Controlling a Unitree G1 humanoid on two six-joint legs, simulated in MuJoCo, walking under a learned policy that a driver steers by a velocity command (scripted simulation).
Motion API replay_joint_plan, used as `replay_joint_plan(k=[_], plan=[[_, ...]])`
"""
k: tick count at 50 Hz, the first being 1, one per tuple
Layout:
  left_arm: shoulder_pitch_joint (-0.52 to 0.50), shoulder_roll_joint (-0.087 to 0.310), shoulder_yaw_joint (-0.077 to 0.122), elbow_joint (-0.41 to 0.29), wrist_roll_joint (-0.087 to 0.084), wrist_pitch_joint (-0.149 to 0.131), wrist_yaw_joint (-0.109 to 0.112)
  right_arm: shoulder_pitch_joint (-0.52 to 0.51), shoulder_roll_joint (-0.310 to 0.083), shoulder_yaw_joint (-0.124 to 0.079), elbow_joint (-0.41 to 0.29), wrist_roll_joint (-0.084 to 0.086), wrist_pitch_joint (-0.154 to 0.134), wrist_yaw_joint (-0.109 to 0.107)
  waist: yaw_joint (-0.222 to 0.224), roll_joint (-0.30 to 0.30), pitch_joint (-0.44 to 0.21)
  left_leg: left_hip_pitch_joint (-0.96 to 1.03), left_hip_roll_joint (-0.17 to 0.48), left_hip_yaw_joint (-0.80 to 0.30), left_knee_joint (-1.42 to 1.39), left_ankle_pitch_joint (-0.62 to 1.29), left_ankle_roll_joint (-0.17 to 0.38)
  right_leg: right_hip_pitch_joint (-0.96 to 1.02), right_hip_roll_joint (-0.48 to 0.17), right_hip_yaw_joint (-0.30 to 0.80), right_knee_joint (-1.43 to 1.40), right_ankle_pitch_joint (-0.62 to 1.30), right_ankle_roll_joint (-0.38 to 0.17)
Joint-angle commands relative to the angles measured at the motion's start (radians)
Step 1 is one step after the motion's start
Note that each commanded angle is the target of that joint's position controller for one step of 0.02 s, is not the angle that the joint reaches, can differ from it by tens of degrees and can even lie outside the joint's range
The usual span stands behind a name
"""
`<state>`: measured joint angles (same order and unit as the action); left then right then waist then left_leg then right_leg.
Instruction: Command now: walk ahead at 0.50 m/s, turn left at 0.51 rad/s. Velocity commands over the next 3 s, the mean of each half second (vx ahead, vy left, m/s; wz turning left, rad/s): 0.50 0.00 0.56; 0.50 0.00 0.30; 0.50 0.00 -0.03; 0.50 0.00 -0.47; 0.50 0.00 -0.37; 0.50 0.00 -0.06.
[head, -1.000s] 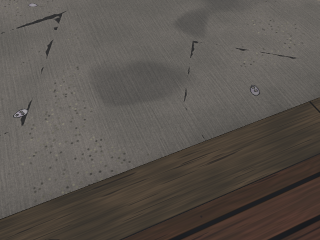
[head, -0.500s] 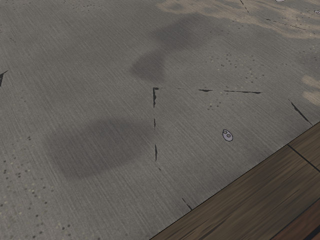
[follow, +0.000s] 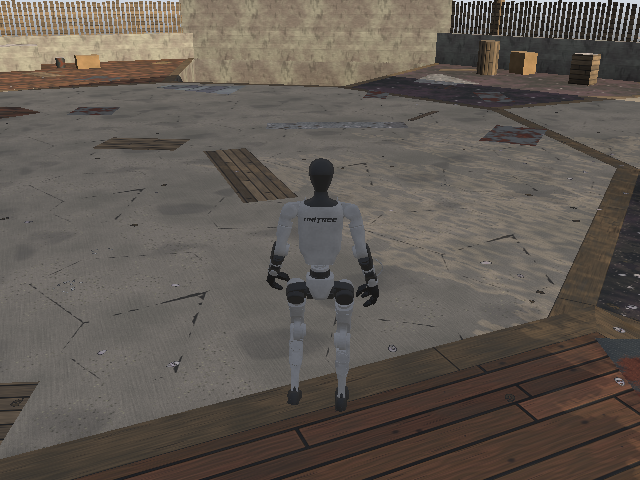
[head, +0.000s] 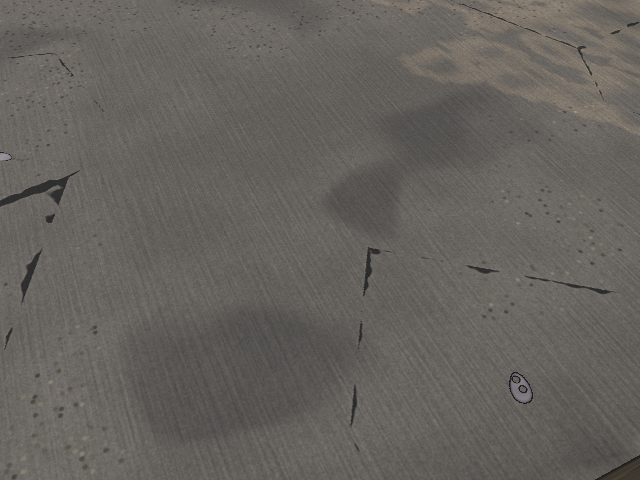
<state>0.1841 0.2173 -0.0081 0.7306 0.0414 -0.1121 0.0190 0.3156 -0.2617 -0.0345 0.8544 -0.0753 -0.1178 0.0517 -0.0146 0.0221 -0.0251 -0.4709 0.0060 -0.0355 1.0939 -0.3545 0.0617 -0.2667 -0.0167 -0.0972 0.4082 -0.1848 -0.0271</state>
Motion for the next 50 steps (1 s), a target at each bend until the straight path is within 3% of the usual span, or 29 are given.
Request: replay_joint_plan(k=[1,3,6,8,11,14,17,20,21,22,23,24,25,26,28,30,31,32,33,35,36,39,41,43,45,46,47,48,50], plan=[[0.073,0.038,0.016,-0.018,0.009,-0.008,0.022,-0.058,0.012,0.010,-0.076,-0.006,0.001,0.001,0.019,-0.085,-0.014,-0.219,0.108,-0.028,-0.063,0.023,-0.020,0.226,-0.289,0.215,-0.269,0.195,-0.202],[0.104,0.107,0.043,-0.010,0.018,-0.007,0.022,-0.129,0.037,0.021,-0.094,0.011,0.008,0.030,0.042,-0.061,-0.005,-0.201,0.096,0.028,-0.191,0.135,-0.051,0.216,-0.246,0.086,-0.280,0.293,-0.196],[0.142,0.125,0.056,0.003,0.086,0.004,0.005,-0.053,0.038,0.029,-0.074,0.005,0.004,0.075,0.018,-0.092,0.006,-0.109,0.089,0.017,-0.069,0.380,-0.030,0.103,-0.254,-0.004,-0.225,0.397,-0.206],[0.156,0.099,0.046,0.020,0.067,-0.005,0.001,-0.088,-0.025,0.009,-0.092,-0.006,0.000,0.076,0.024,-0.058,0.038,-0.239,0.103,-0.010,-0.143,0.461,-0.001,0.197,-0.247,-0.021,-0.177,0.295,-0.195],[0.381,0.049,0.019,0.144,0.054,-0.012,0.017,-0.240,0.024,0.023,-0.130,-0.004,0.007,0.044,0.114,-0.069,0.101,-0.561,0.167,-0.089,-0.370,0.598,-0.003,0.541,-0.330,0.042,-0.107,0.167,-0.159],[0.384,0.063,0.001,0.161,0.088,0.001,-0.013,-0.311,0.049,0.039,-0.132,0.012,0.040,0.059,0.131,-0.072,0.151,-0.122,0.132,0.032,-0.500,0.859,0.011,0.155,-0.229,-0.112,-0.121,-0.035,-0.115],[0.402,0.089,-0.003,0.206,0.064,-0.005,-0.008,-0.329,-0.007,0.025,-0.154,-0.021,0.063,0.053,0.118,-0.031,0.225,-0.167,0.149,0.025,-0.570,0.686,0.015,0.253,-0.258,-0.097,-0.070,-0.048,-0.088],[0.483,0.104,-0.003,0.267,0.045,0.013,0.026,-0.371,0.015,0.035,-0.129,-0.030,0.064,0.045,0.167,0.029,0.242,-0.207,0.164,0.042,-0.691,0.645,-0.011,0.430,-0.258,-0.115,0.006,-0.032,-0.055],[0.306,0.243,0.072,0.235,-0.097,0.057,0.049,-0.345,-0.060,-0.004,-0.134,0.169,0.062,0.052,0.088,-0.006,0.348,-0.177,0.080,0.043,-0.688,0.611,0.002,0.291,-0.268,-0.131,0.235,0.220,-0.011],[0.346,0.240,0.072,0.226,-0.091,0.069,0.052,-0.180,-0.086,-0.019,-0.079,0.163,0.058,0.050,0.032,0.038,0.159,0.082,0.024,0.100,-0.644,0.689,0.012,0.247,-0.257,-0.165,0.463,0.347,-0.001],[0.348,0.207,0.065,0.227,-0.080,0.069,0.044,0.033,-0.121,-0.051,-0.009,0.131,0.059,0.034,-0.072,0.042,0.007,0.418,-0.019,0.135,-0.647,0.741,0.046,0.110,-0.199,-0.177,0.745,0.351,0.029],[0.375,0.133,0.061,0.231,-0.070,0.051,0.032,0.150,-0.214,-0.084,0.033,0.107,0.075,0.002,-0.110,0.250,-0.088,0.809,0.116,-0.008,-0.572,1.190,0.118,-0.258,-0.045,-0.174,1.235,-0.359,0.128],[0.496,0.075,0.026,0.168,-0.054,0.002,-0.004,0.195,-0.326,-0.087,0.030,0.078,0.065,-0.001,-0.055,0.375,-0.399,1.247,0.266,-0.253,-0.277,1.482,0.287,-0.589,-0.028,0.069,1.615,-0.635,0.142],[0.395,0.149,0.037,0.114,-0.088,-0.038,-0.020,0.264,-0.282,-0.095,0.029,0.100,0.078,0.000,-0.146,0.262,-0.610,1.303,0.322,-0.383,-0.386,1.225,0.413,-0.645,-0.039,0.182,1.623,-0.601,0.137],[0.165,0.125,0.040,-0.006,-0.107,-0.037,0.008,0.143,-0.203,-0.077,0.021,0.111,0.095,-0.040,-0.078,0.015,-0.435,1.016,0.317,-0.532,-0.669,0.465,0.344,-0.769,-0.109,0.161,1.429,-0.434,0.119],[0.239,0.112,0.038,0.027,-0.078,-0.001,0.031,-0.037,-0.162,-0.055,-0.037,0.078,0.081,-0.044,0.028,-0.110,-0.257,0.558,0.391,-0.584,-0.739,0.397,0.358,-0.640,-0.155,0.181,1.377,-0.322,0.111],[0.248,0.094,0.040,0.036,-0.060,0.014,0.032,-0.082,-0.150,-0.052,-0.036,0.079,0.070,-0.033,0.067,-0.091,-0.178,0.372,0.380,-0.556,-0.739,0.385,0.344,-0.587,-0.169,0.179,1.363,-0.361,0.098],[0.218,0.104,0.052,0.033,-0.075,0.021,0.030,-0.127,-0.112,-0.038,-0.030,0.086,0.052,-0.028,0.098,-0.049,-0.064,0.191,0.331,-0.439,-0.788,0.342,0.283,-0.556,-0.203,0.215,1.158,-0.226,0.072],[0.128,0.101,0.055,0.000,-0.067,0.024,0.032,-0.183,-0.114,-0.036,-0.043,0.097,0.048,-0.039,0.105,0.013,0.078,-0.021,0.214,-0.278,-0.863,0.339,0.230,-0.440,-0.191,0.187,0.864,-0.135,0.087],[0.042,0.085,0.055,-0.002,-0.023,0.009,0.024,-0.171,-0.116,-0.037,-0.040,0.075,0.044,-0.067,0.067,0.054,0.069,-0.120,0.065,-0.081,-0.851,0.432,0.184,-0.210,-0.130,0.119,0.509,0.147,0.104],[0.014,0.087,0.060,-0.001,-0.024,0.001,0.010,-0.144,-0.119,-0.042,-0.036,0.073,0.042,-0.072,0.049,0.079,0.053,-0.126,0.040,-0.050,-0.850,0.421,0.181,-0.124,-0.093,0.097,0.409,0.309,0.108],[-0.077,0.106,0.063,-0.031,-0.064,0.009,-0.008,-0.078,-0.153,-0.060,0.001,0.104,0.040,-0.073,0.010,0.073,0.040,0.094,0.150,-0.142,-0.864,0.366,0.185,-0.163,-0.076,0.131,0.233,0.348,0.083],[-0.122,0.134,0.075,-0.047,-0.061,0.012,-0.016,-0.032,-0.154,-0.069,0.019,0.114,0.054,-0.070,-0.006,0.027,0.063,0.223,0.201,-0.186,-0.813,0.288,0.157,-0.227,-0.070,0.139,0.184,0.258,0.039],[-0.108,0.153,0.089,-0.048,-0.055,0.007,-0.024,-0.016,-0.157,-0.073,0.027,0.107,0.069,-0.070,0.011,0.022,0.072,0.300,0.214,-0.198,-0.744,0.322,0.128,-0.219,-0.056,0.128,0.160,0.157,-0.001],[0.109,0.197,0.118,0.022,-0.040,0.001,-0.026,-0.022,-0.106,-0.056,0.016,0.091,0.081,-0.064,0.097,-0.031,-0.064,0.277,0.089,-0.111,-0.431,0.477,0.079,0.063,-0.039,0.116,0.141,0.154,-0.054],[0.242,0.289,0.142,0.051,-0.027,-0.002,-0.031,0.120,-0.019,-0.032,0.013,0.090,0.069,-0.060,0.072,-0.268,-0.229,-0.028,-0.047,-0.027,-0.041,0.205,0.009,0.444,-0.257,0.471,0.104,0.044,-0.199],[0.320,0.254,0.139,0.078,-0.044,0.003,-0.043,0.114,-0.034,-0.029,0.016,0.093,0.056,-0.053,0.101,-0.400,-0.297,-0.243,-0.103,-0.060,0.163,-0.202,-0.010,0.562,-0.352,0.867,-0.111,-0.281,-0.265],[0.259,0.192,0.116,0.064,-0.049,0.001,-0.043,0.013,-0.121,-0.053,0.003,0.109,0.048,-0.051,0.114,-0.256,-0.161,-0.362,-0.046,-0.107,0.246,-0.158,0.007,0.485,-0.348,0.843,-0.146,-0.440,-0.224],[0.106,0.167,0.106,0.037,-0.032,0.010,-0.035,-0.149,-0.113,-0.055,-0.047,0.097,0.045,-0.058,0.077,-0.093,-0.002,-0.338,0.046,-0.059,0.147,0.007,0.016,0.213,-0.284,0.606,-0.167,-0.269,-0.192]])
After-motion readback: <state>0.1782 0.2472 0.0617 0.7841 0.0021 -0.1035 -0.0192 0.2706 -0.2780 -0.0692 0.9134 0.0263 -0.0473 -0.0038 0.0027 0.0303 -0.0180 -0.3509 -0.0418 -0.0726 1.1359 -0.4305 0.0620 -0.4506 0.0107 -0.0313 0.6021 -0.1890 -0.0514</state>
